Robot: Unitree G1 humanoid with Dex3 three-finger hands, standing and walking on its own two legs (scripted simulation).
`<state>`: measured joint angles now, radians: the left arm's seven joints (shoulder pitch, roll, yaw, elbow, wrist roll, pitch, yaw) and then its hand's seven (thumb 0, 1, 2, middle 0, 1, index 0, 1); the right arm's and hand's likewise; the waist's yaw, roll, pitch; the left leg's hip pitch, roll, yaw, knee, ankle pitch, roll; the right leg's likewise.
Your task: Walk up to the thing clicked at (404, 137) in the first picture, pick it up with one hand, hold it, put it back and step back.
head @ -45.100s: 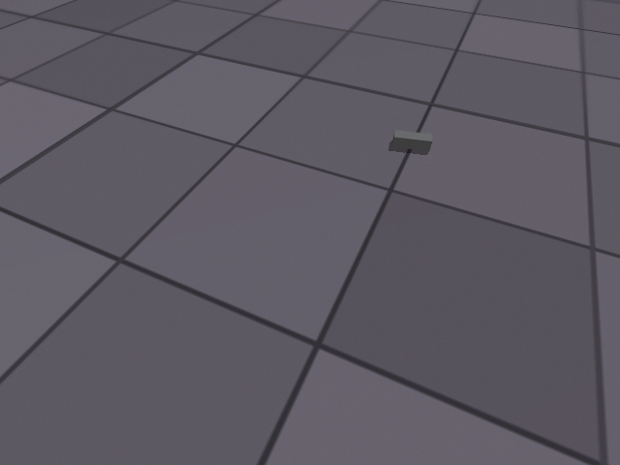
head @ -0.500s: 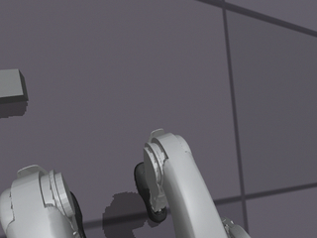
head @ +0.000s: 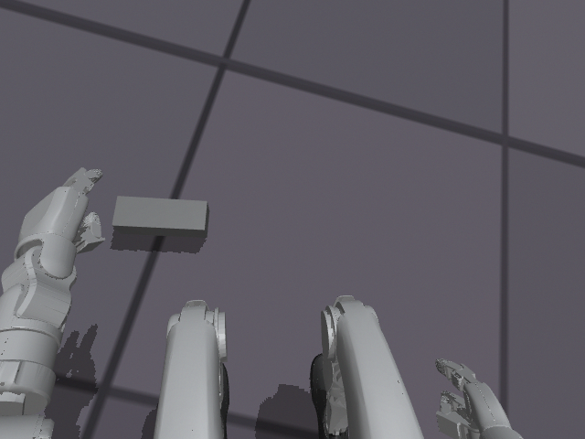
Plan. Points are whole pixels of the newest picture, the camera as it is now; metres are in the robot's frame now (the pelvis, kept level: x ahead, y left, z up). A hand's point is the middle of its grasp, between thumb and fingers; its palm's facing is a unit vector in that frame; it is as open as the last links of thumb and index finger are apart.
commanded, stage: home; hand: left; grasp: from above
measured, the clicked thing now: (163, 217) +0.54 +0.26 -0.44
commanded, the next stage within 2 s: none
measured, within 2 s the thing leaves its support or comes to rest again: neither
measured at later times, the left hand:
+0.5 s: hand (51, 302) +0.28 +0.21 +0.09, palm faces +0.12 -0.95 -0.27, open 7.4 cm
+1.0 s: hand out of the picture +0.22 +0.20 +0.20, palm faces +0.18 -0.96 -0.20, open 7.4 cm
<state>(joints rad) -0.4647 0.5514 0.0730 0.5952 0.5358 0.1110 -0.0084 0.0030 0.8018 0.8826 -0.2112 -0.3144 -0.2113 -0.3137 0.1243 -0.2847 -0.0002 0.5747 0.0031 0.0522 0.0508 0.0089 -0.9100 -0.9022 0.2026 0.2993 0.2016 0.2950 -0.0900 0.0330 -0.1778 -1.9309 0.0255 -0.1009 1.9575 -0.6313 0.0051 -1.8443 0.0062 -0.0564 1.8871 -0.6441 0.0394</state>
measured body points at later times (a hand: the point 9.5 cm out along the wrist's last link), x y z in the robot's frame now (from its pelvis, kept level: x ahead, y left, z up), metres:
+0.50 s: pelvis +0.05 +0.00 +0.18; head +0.13 +0.03 +0.62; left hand +0.27 +0.26 +0.11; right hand +0.23 -0.23 +0.10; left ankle +0.08 +0.12 -0.44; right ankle +0.09 -0.14 -0.44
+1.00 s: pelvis +0.08 +0.00 +0.25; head +0.10 +0.01 +0.70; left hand +0.21 +0.25 +0.21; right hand +0.28 -0.22 +0.19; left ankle +0.08 +0.12 -0.44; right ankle +0.09 -0.14 -0.44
